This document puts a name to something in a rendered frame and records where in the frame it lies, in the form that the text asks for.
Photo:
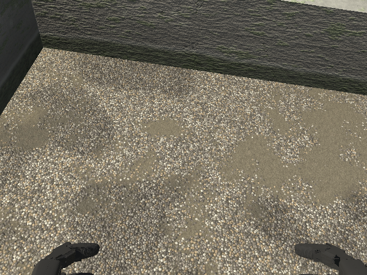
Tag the left robot hand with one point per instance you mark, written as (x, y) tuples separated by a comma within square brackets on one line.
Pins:
[(63, 256)]

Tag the right robot hand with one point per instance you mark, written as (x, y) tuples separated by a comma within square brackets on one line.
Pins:
[(332, 257)]

